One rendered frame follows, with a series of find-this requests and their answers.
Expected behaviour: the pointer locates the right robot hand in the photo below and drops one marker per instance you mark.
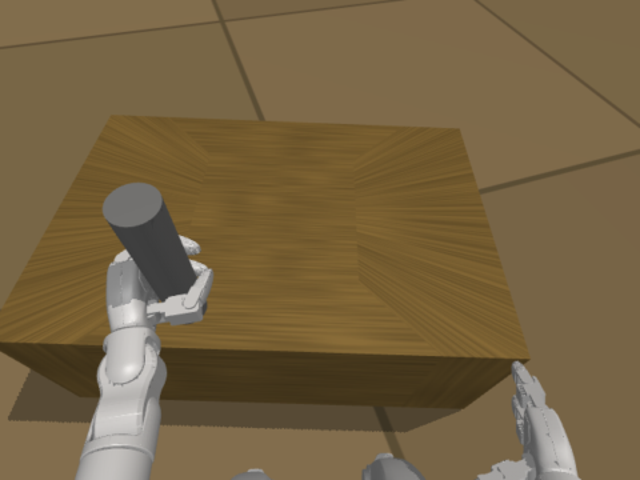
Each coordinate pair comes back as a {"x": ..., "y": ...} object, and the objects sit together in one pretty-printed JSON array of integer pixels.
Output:
[{"x": 546, "y": 447}]

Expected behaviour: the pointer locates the left robot arm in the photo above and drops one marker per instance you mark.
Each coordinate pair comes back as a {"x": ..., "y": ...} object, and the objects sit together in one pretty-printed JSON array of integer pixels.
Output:
[{"x": 122, "y": 438}]

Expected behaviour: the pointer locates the can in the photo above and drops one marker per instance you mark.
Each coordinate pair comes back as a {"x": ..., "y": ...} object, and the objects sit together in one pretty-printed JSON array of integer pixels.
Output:
[{"x": 139, "y": 217}]

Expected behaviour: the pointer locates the left robot hand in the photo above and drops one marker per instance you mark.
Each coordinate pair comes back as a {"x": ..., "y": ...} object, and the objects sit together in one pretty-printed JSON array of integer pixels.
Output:
[{"x": 131, "y": 301}]

